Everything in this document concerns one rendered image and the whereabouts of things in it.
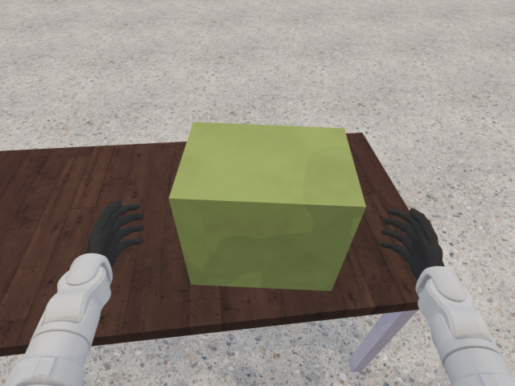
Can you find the robot right forearm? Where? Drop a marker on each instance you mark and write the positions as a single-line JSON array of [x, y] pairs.
[[465, 346]]

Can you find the carton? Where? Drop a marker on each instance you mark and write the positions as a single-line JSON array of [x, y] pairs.
[[266, 206]]

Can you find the table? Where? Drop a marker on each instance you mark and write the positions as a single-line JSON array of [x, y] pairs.
[[51, 198]]

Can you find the left robot hand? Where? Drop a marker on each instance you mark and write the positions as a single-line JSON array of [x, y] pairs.
[[106, 234]]

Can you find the right robot hand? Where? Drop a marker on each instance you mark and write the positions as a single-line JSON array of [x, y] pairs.
[[423, 250]]

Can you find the robot left forearm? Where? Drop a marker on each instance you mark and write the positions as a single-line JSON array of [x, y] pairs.
[[61, 341]]

